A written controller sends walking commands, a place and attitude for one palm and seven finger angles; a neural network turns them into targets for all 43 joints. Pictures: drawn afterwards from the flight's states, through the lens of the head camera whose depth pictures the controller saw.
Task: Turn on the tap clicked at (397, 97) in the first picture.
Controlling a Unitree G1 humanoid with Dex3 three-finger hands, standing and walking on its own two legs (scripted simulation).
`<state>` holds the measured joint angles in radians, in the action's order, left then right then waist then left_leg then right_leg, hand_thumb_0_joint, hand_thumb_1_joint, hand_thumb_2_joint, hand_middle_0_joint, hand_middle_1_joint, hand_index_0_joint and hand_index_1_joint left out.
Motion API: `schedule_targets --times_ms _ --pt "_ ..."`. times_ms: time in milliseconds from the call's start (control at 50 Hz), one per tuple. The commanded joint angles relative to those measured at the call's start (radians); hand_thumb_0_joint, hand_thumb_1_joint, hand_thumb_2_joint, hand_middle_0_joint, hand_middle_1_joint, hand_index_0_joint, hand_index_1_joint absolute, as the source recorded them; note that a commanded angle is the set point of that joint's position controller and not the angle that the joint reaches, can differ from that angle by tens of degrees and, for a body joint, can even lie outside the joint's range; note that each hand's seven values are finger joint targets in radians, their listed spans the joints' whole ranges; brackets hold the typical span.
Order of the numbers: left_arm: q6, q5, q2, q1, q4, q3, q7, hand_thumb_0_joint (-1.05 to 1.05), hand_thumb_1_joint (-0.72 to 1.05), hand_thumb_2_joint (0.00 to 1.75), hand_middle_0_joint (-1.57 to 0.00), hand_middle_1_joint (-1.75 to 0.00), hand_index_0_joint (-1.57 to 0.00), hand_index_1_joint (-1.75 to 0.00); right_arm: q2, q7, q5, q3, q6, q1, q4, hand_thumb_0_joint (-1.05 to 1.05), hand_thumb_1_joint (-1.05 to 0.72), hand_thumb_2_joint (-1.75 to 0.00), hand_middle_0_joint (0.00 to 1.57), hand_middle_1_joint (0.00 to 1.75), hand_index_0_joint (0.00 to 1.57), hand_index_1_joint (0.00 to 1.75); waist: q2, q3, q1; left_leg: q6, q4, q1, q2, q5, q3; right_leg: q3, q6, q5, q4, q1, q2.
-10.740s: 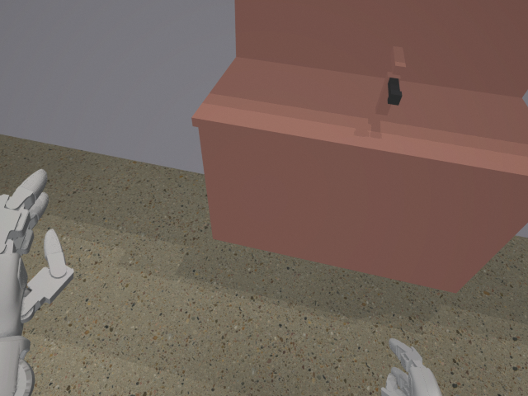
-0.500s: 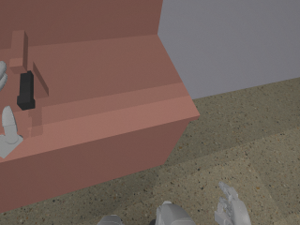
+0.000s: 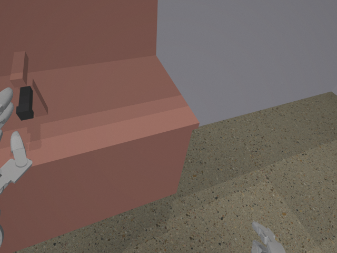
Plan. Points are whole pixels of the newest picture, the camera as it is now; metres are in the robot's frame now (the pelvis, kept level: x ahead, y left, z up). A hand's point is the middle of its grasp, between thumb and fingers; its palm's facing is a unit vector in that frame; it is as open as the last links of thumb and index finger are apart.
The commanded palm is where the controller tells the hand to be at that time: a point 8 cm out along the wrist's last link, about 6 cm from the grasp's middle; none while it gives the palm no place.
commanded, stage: come to a stop and stand still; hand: left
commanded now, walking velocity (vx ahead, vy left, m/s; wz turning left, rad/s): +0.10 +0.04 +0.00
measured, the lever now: (25, 112) +0.42 +0.39 +0.07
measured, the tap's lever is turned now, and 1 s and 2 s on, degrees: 0 0 0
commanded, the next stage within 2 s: look again from close up in 0.94 s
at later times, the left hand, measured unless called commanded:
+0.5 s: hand out of the picture +0.21 +0.30 +0.22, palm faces +0.48 -0.76 -0.43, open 7.4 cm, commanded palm +0.13 +0.30 +0.19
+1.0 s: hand out of the picture +0.17 +0.29 +0.19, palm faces +0.43 -0.85 -0.30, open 7.4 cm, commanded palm +0.11 +0.32 +0.19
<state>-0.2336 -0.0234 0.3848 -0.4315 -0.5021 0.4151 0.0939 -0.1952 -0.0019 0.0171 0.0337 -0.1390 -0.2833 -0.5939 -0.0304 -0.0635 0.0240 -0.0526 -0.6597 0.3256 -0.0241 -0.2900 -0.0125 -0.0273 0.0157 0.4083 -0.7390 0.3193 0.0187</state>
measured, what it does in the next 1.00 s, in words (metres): shifts its weight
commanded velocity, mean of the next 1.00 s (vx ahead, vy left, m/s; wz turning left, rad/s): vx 0.01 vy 0.00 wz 0.00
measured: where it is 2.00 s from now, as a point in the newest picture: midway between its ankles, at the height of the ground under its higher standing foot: outside the picture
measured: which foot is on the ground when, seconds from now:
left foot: down 0.00-1.00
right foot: down 0.00-1.00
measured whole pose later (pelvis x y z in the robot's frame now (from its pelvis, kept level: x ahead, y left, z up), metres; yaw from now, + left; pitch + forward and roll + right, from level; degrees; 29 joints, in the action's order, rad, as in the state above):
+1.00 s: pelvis -0.05 +0.04 +0.02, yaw +0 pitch -3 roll -1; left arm -0.24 -0.01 0.34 -0.32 -0.37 0.33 0.10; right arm -0.19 0.02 -0.01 -0.04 -0.16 -0.23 -0.56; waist -0.04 -0.02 -0.04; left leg -0.04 -0.44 0.20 -0.03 -0.19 0.00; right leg 0.03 0.00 0.16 -0.38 0.23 0.03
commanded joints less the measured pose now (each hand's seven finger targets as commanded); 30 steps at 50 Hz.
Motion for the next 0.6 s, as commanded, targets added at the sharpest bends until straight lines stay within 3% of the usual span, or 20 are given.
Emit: schedule_targets --times_ms 0,20,40,60,100,160,200,220,240,260,280,320,360,380,400,420,440,480,520,580 --pt "-0.073 0.003 0.176 0.071 -0.161 0.100 0.005 0.00 0.90 0.90 -0.20 -0.30 -0.20 -0.30 -0.128 -0.006 0.010 0.025 -0.033 0.104 0.148 0.00 -0.90 -0.90 0.20 0.30 0.20 0.30 0.105 0.118 -0.024 -0.044 0.041 0.151 0.078 -0.210 -0.107 -0.006 0.024 -0.195 0.326 -0.264 -0.052" --pt "-0.073 0.000 0.195 0.086 -0.137 0.113 0.006 0.00 0.90 0.90 -0.20 -0.30 -0.20 -0.30 -0.122 -0.003 0.011 0.025 -0.028 0.105 0.146 0.00 -0.90 -0.90 0.20 0.30 0.20 0.30 -0.003 0.115 -0.023 -0.021 -0.135 0.185 0.023 -0.237 -0.051 0.097 0.076 -0.129 0.390 -0.246 -0.135" --pt "-0.054 -0.010 0.160 0.068 -0.087 0.091 -0.002 0.00 0.90 0.90 -0.20 -0.30 -0.20 -0.30 -0.136 0.000 0.023 0.050 -0.027 0.082 0.154 0.00 -0.90 -0.90 0.20 0.30 0.20 0.30 -0.218 0.100 -0.024 0.014 -0.375 0.210 -0.043 -0.193 -0.014 0.362 0.169 -0.008 0.463 -0.148 -0.268" --pt "-0.050 -0.022 0.146 0.106 -0.108 0.060 -0.006 0.00 0.90 0.90 -0.20 -0.30 -0.20 -0.30 -0.178 -0.002 0.024 0.069 -0.026 0.083 0.159 0.00 -0.90 -0.90 0.20 0.30 0.20 0.30 -0.280 0.025 -0.024 0.031 -0.500 0.195 -0.001 -0.116 -0.085 0.492 0.235 0.023 0.510 0.027 -0.365" --pt "-0.046 -0.017 0.163 0.118 -0.126 0.074 0.006 0.00 0.90 0.90 -0.20 -0.30 -0.20 -0.30 -0.133 -0.003 0.018 0.034 -0.011 0.111 0.136 0.00 -0.90 -0.90 0.20 0.30 0.20 0.30 -0.088 0.018 -0.006 0.030 -0.523 0.149 0.066 -0.080 -0.129 0.368 0.241 -0.064 0.429 0.136 -0.350" --pt "-0.049 -0.002 0.190 0.146 -0.202 0.086 0.031 0.00 0.90 0.90 -0.20 -0.30 -0.20 -0.30 -0.097 0.011 0.001 0.015 -0.009 0.140 0.129 0.00 -0.90 -0.90 0.20 0.30 0.20 0.30 -0.027 0.097 -0.022 0.012 -0.121 0.000 0.056 -0.061 -0.029 0.209 0.165 -0.181 0.311 0.082 -0.270" --pt "-0.052 -0.002 0.186 0.122 -0.237 0.095 0.046 0.00 0.90 0.90 -0.20 -0.30 -0.20 -0.30 -0.100 0.029 -0.009 0.022 -0.033 0.130 0.133 0.00 -0.90 -0.90 0.20 0.30 0.20 0.30 0.069 0.168 -0.025 0.012 0.210 -0.136 -0.001 0.080 0.062 0.110 0.102 -0.212 0.181 -0.023 -0.154" --pt "-0.057 -0.008 0.185 0.123 -0.256 0.099 0.050 0.00 0.90 0.90 -0.20 -0.30 -0.20 -0.30 -0.106 0.034 -0.007 0.031 -0.045 0.118 0.137 0.00 -0.90 -0.90 0.20 0.30 0.20 0.30 0.106 0.184 -0.032 0.006 0.286 -0.191 0.034 0.160 0.054 0.078 0.074 -0.256 0.093 -0.053 -0.107" --pt "-0.054 -0.014 0.188 0.106 -0.272 0.111 0.056 0.00 0.90 0.90 -0.20 -0.30 -0.20 -0.30 -0.113 0.035 -0.002 0.035 -0.062 0.117 0.146 0.00 -0.90 -0.90 0.20 0.30 0.20 0.30 0.206 0.212 -0.026 -0.033 0.301 -0.302 0.130 0.391 -0.057 0.017 0.032 -0.251 -0.056 0.010 -0.035" --pt "-0.054 -0.009 0.181 0.112 -0.276 0.089 0.055 0.00 0.90 0.90 -0.20 -0.30 -0.20 -0.30 -0.092 0.030 -0.012 0.019 -0.057 0.134 0.145 0.00 -0.90 -0.90 0.20 0.30 0.20 0.30 0.363 0.196 0.000 -0.075 0.245 -0.342 0.187 0.580 -0.199 -0.026 0.002 0.003 -0.111 0.117 0.004" --pt "-0.055 -0.008 0.204 0.127 -0.278 0.115 0.051 0.00 0.90 0.90 -0.20 -0.30 -0.20 -0.30 -0.091 0.024 -0.024 0.017 -0.053 0.142 0.140 0.00 -0.90 -0.90 0.20 0.30 0.20 0.30 0.381 0.128 0.005 -0.099 0.255 -0.243 0.231 0.565 -0.337 0.011 0.002 0.095 -0.096 0.125 0.004" --pt "-0.043 0.002 0.156 0.047 -0.225 0.097 0.033 0.00 0.90 0.90 -0.20 -0.30 -0.20 -0.30 -0.130 0.001 -0.004 0.043 -0.042 0.113 0.146 0.00 -0.90 -0.90 0.20 0.30 0.20 0.30 0.171 0.112 -0.017 -0.087 0.170 -0.151 0.215 0.511 -0.241 0.024 0.018 -0.037 0.076 0.020 -0.005" --pt "-0.041 -0.005 0.161 0.009 -0.224 0.108 0.021 0.00 0.90 0.90 -0.20 -0.30 -0.20 -0.30 -0.126 -0.005 0.011 0.034 -0.034 0.125 0.169 0.00 -0.90 -0.90 0.20 0.30 0.20 0.30 0.156 0.141 -0.029 -0.049 0.080 -0.079 0.168 0.401 -0.171 -0.021 0.024 -0.238 0.292 -0.144 -0.010" --pt "-0.144 0.096 0.906 0.953 -0.414 0.625 0.025 0.00 0.90 0.90 -0.20 -0.30 -0.20 -0.30 -0.138 0.008 -0.076 0.018 -0.101 0.049 0.098 0.00 -0.90 -0.90 0.20 0.30 0.20 0.30 0.032 0.135 -0.089 -0.010 -0.096 0.147 0.059 0.298 0.008 0.174 0.023 -0.496 0.341 -0.250 -0.073" --pt "-0.104 -0.013 0.278 0.404 0.162 0.212 -0.011 0.00 0.90 0.90 -0.20 -0.30 -0.20 -0.30 -0.024 0.012 -0.036 -0.026 -0.123 0.097 0.089 0.00 -0.90 -0.90 0.20 0.30 0.20 0.30 -0.041 0.245 -0.041 0.038 -0.016 0.035 -0.033 0.104 -0.058 0.298 0.152 -0.656 0.320 -0.253 -0.222" --pt "-0.104 -0.032 0.187 0.247 0.128 0.140 -0.016 0.00 0.90 0.90 -0.20 -0.30 -0.20 -0.30 -0.114 0.009 -0.011 0.015 -0.128 0.045 0.134 0.00 -0.90 -0.90 0.20 0.30 0.20 0.30 -0.016 0.196 -0.047 0.052 0.124 -0.048 0.026 0.100 -0.055 0.356 0.149 -0.700 0.333 -0.256 -0.240" --pt "-0.100 -0.052 0.081 0.148 0.138 0.052 -0.016 0.00 0.90 0.90 -0.20 -0.30 -0.20 -0.30 -0.107 -0.002 0.006 0.014 -0.120 0.068 0.126 0.00 -0.90 -0.90 0.20 0.30 0.20 0.30 0.081 0.215 -0.033 0.050 0.247 -0.123 0.042 0.227 -0.026 0.258 0.109 -0.670 0.258 -0.271 -0.191" --pt "-0.094 -0.043 0.122 0.097 -0.018 0.036 -0.004 0.00 0.90 0.90 -0.20 -0.30 -0.20 -0.30 -0.138 -0.007 -0.003 0.013 -0.090 0.129 0.151 0.00 -0.90 -0.90 0.20 0.30 0.20 0.30 0.153 0.218 -0.056 0.030 0.256 -0.174 0.101 0.464 -0.071 0.108 0.019 -0.493 0.231 -0.216 -0.090" --pt "-0.066 -0.034 0.098 0.058 0.001 0.000 0.002 0.00 0.90 0.90 -0.20 -0.30 -0.20 -0.30 -0.134 -0.009 -0.001 0.003 -0.069 0.159 0.169 0.00 -0.90 -0.90 0.20 0.30 0.20 0.30 0.039 0.179 -0.067 0.020 0.273 -0.069 0.127 0.356 -0.096 0.071 0.003 -0.376 0.262 -0.228 -0.073" --pt "-0.053 -0.028 0.139 0.096 -0.020 0.037 0.018 0.00 0.90 0.90 -0.20 -0.30 -0.20 -0.30 -0.135 0.011 -0.004 0.000 -0.057 0.166 0.182 0.00 -0.90 -0.90 0.20 0.30 0.20 0.30 -0.057 0.159 -0.063 0.021 0.304 -0.025 0.099 0.120 -0.085 0.092 0.002 -0.249 0.323 -0.214 -0.076"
